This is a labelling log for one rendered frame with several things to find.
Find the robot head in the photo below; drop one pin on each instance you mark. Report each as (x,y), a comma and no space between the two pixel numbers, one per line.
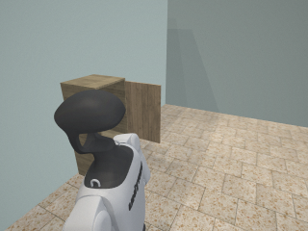
(89,112)

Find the cupboard door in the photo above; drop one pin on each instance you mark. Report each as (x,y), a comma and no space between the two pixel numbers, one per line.
(143,105)

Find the robot right upper arm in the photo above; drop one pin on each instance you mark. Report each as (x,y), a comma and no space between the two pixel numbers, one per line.
(133,140)

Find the humanoid robot torso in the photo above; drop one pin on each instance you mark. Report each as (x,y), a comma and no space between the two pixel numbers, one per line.
(125,203)

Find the robot left upper arm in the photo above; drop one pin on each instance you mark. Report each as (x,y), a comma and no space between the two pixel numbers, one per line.
(88,214)

